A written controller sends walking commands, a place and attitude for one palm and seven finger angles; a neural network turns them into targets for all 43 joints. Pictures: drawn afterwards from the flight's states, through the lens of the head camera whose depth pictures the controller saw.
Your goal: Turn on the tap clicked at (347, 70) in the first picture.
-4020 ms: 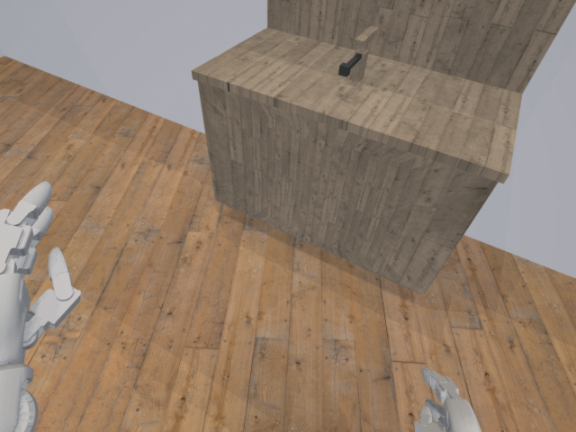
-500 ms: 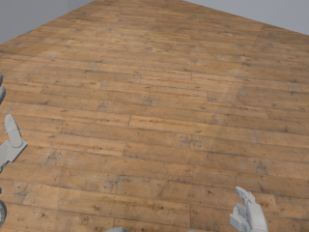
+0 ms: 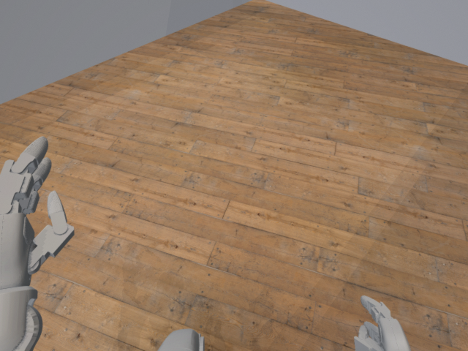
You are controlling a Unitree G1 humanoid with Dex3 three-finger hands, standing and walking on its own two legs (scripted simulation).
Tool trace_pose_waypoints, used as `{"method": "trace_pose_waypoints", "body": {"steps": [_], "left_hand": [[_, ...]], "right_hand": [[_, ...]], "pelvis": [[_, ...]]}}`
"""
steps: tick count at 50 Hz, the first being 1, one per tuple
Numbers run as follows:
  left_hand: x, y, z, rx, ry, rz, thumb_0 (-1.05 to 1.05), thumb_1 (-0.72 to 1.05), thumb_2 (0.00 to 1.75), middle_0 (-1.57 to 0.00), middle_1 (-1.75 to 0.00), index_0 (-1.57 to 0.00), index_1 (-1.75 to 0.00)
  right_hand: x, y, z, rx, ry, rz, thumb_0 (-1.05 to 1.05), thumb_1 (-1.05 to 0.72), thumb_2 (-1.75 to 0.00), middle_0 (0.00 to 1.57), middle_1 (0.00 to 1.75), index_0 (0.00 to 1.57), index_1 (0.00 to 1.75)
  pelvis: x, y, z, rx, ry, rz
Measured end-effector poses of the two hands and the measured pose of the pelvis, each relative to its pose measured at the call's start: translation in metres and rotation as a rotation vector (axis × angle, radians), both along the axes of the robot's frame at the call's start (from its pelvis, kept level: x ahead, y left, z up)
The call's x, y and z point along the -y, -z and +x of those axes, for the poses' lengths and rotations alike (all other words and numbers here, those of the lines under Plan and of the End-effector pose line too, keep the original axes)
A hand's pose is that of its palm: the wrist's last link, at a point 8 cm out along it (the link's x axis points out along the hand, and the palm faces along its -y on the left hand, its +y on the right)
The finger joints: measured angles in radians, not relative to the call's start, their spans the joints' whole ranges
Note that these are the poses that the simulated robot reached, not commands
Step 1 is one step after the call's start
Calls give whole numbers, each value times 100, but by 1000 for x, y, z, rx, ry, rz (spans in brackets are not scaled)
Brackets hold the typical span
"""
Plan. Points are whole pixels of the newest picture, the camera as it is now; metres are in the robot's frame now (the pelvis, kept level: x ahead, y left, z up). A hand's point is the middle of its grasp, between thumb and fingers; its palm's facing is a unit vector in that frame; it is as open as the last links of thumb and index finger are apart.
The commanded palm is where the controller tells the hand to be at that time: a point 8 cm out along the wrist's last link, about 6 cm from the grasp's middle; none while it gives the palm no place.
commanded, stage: turn to face it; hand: left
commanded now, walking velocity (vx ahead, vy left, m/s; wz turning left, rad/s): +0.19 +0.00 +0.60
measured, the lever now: out of the picture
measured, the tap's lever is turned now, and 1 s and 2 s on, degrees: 0 0 0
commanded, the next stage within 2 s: none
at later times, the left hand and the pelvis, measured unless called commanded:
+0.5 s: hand (119, 160) +0.33 +0.18 +0.19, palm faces +0.25 -0.83 -0.50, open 7.4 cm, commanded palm +0.28 +0.24 +0.18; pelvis +0.08 -0.01 -0.01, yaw -9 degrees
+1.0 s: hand (182, 155) +0.33 +0.09 +0.20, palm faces +0.07 -0.88 -0.47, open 7.4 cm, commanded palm +0.30 +0.15 +0.18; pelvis +0.04 -0.04 +0.00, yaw -24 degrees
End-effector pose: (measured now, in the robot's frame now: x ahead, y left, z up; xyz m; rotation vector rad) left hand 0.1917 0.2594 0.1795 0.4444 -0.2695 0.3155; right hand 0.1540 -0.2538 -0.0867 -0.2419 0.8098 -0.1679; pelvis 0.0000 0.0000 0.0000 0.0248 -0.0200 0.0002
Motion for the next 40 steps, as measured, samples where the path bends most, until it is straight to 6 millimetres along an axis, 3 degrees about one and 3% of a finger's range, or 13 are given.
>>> {"method": "trace_pose_waypoints", "body": {"steps": [3,7,10,14,18,22,25,30,35,40], "left_hand": [[0,-19,9,52,46,64,2,89,90,-21,-30,-22,-30],[-18,-35,17,126,36,137,1,89,90,-21,-30,-22,-30],[-38,-32,32,167,7,153,1,89,90,-21,-30,-22,-30],[-53,-17,60,128,-45,86,1,89,90,-21,-30,-21,-30],[-30,-13,81,89,-4,23,2,89,90,-20,-30,-21,-30],[11,-21,95,68,108,72,2,89,90,-20,-30,-21,-30],[35,-25,104,50,152,163,2,89,90,-21,-30,-21,-30],[63,-19,119,2,160,189,1,89,90,-21,-30,-22,-30],[85,-11,126,-68,200,149,1,89,90,-21,-30,-22,-30],[110,-19,122,-34,292,137,2,89,90,-21,-30,-22,-30]], "right_hand": [[10,-17,15,4,9,-56,2,-91,-89,20,30,20,30],[8,-23,39,20,20,-104,2,-91,-90,19,30,20,30],[-7,-15,58,50,55,-89,2,-91,-90,19,30,20,30],[-43,-11,75,63,23,13,2,-91,-90,19,30,20,30],[-71,-10,84,99,-27,123,1,-91,-89,20,30,20,30],[-74,-4,85,128,-35,201,1,-90,-89,20,30,21,30],[-57,9,82,130,-9,237,1,-90,-89,20,30,21,30],[-3,33,62,58,79,207,1,-90,-89,20,30,21,30],[54,24,24,1,210,120,2,-90,-89,20,30,21,30],[92,10,-16,-20,308,44,2,-91,-90,19,30,20,30]], "pelvis": [[0,-3,15,-12,-20,8],[-13,2,38,-22,-12,-10],[-24,12,54,-13,15,-12],[-23,7,66,-10,35,-24],[-18,2,73,-7,76,-29],[-6,3,78,-8,118,-19],[11,11,82,-7,151,-6],[30,17,77,-2,197,0],[40,6,69,-17,259,30],[46,1,60,-22,304,38]]}}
